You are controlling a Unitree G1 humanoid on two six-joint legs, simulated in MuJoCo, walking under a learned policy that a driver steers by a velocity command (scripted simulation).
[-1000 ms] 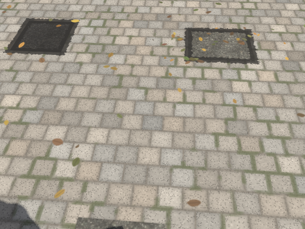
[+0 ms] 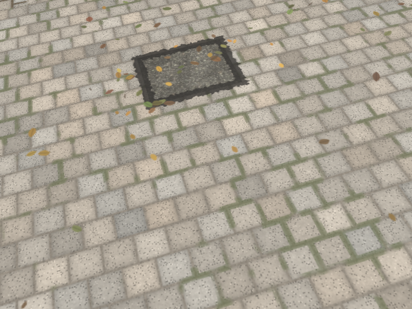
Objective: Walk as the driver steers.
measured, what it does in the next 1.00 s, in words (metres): walks ahead, turning left: left foot, then left foot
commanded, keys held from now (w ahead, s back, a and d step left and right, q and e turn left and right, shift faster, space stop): no key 0.24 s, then q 0.18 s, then w+q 0.48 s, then w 0.06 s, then w+e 0.04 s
